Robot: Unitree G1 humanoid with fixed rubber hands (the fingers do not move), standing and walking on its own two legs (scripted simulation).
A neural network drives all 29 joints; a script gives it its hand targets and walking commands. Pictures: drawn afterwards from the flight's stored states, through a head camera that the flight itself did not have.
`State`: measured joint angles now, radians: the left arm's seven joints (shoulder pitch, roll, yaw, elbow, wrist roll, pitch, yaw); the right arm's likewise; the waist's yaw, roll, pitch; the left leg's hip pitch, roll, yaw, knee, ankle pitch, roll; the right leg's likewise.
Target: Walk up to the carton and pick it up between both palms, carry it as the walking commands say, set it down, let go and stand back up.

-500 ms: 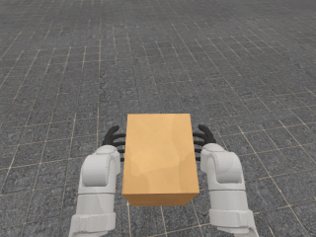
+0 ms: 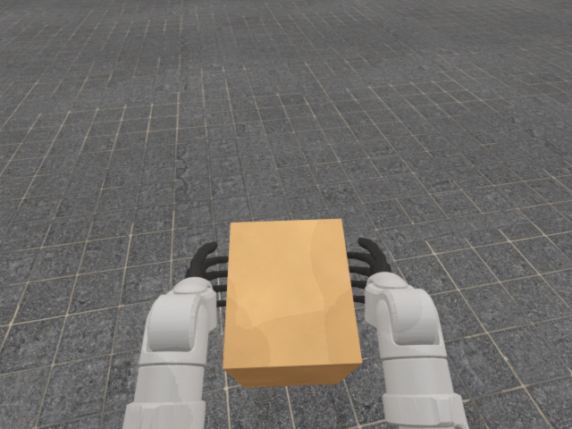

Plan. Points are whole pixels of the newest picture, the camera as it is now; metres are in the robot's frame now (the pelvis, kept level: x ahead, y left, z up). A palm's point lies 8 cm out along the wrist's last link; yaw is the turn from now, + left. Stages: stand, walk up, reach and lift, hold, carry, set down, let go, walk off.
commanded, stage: carry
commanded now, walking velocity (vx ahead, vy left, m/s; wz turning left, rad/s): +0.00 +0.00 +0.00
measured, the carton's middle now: (288, 310) +0.31 -0.01 -0.01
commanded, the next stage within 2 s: hold in 0.22 s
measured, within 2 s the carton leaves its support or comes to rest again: neither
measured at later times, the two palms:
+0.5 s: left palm (178, 308) +0.28 +0.15 +0.05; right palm (359, 297) +0.29 -0.10 +0.05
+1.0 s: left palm (172, 294) +0.30 +0.16 +0.06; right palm (350, 304) +0.28 -0.09 +0.06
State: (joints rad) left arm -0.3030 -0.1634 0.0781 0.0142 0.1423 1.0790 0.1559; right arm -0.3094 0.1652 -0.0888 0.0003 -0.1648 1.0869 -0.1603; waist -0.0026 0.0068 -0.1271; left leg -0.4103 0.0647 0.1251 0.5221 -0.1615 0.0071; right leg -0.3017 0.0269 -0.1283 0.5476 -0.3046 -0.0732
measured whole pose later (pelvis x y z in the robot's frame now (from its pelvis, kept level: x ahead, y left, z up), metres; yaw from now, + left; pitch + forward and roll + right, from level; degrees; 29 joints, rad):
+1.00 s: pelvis -0.02 +0.06 +0.00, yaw -12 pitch -10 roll +0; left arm -0.46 -0.22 0.36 0.46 0.34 0.74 0.13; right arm -0.49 0.22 -0.32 0.59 -0.38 0.64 0.00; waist 0.09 -0.01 0.03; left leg -0.13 -0.03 0.00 0.46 -0.17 0.01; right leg -0.10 0.04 0.10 0.51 -0.25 -0.04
